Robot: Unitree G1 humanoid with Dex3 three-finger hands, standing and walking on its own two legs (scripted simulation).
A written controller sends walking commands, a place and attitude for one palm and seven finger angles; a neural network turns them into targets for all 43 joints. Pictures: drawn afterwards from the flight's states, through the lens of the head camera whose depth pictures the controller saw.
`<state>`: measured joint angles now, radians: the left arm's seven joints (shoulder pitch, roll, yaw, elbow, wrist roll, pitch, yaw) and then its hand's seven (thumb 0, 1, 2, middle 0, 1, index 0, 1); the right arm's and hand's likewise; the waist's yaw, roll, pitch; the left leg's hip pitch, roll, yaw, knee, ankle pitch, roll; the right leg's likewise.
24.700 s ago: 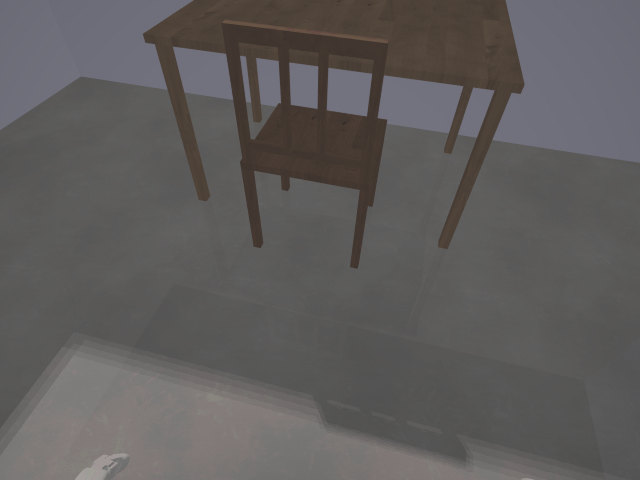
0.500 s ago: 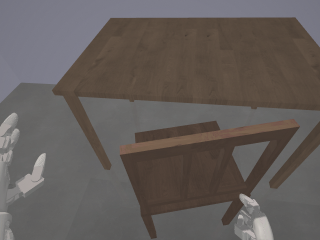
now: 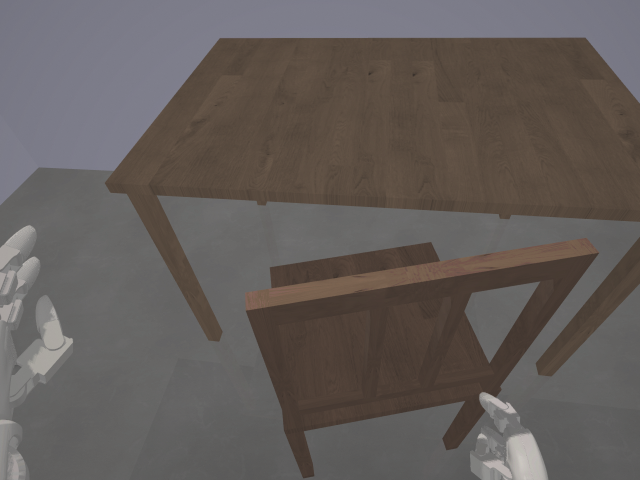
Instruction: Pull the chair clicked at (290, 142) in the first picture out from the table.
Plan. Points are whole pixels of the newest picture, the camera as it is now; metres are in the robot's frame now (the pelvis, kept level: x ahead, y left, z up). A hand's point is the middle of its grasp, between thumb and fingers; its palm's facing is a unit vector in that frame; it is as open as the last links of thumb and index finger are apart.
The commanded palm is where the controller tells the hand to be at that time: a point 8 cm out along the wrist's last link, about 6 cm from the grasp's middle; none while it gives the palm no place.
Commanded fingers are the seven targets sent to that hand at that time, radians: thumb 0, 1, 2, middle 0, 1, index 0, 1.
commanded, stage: step back with the hand held close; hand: left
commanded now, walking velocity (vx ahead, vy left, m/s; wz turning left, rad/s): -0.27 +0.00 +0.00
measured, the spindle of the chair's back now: (372, 354) +0.33 -0.02 -0.10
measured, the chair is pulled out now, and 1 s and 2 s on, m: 0.12 0.12 0.12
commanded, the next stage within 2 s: stop stepping back and stand still in 1.78 s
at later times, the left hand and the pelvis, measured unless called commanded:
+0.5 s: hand (64, 381) +0.15 +0.25 +0.15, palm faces +0.35 -0.71 -0.61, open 7.4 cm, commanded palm +0.10 +0.29 +0.17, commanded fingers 0.00 0.90 0.90 -0.20 -0.30 -0.20 -0.30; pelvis -0.05 -0.01 -0.01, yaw -1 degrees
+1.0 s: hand (41, 416) +0.12 +0.25 +0.15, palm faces +0.39 -0.74 -0.55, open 7.4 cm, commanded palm +0.06 +0.30 +0.17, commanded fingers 0.00 0.90 0.90 -0.20 -0.30 -0.20 -0.30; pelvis -0.08 +0.00 -0.01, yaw +0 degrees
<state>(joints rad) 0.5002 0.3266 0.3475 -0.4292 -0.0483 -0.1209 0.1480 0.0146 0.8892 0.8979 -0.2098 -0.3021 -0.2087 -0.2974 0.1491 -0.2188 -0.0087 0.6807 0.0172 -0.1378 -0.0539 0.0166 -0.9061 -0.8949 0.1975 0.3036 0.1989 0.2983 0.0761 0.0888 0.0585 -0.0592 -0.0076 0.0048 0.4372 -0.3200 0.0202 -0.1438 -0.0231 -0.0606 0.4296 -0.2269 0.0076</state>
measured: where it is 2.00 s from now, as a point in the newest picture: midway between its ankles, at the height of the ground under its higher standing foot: outside the picture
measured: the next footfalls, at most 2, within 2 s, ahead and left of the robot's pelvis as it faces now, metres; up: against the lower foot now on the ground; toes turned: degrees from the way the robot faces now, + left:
left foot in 1.48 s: -0.10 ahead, +0.14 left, +0.00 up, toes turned +4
right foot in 1.68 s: -0.07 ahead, -0.14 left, +0.00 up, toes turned -1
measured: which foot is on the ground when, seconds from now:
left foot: down 0.00-1.00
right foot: down 0.00-1.00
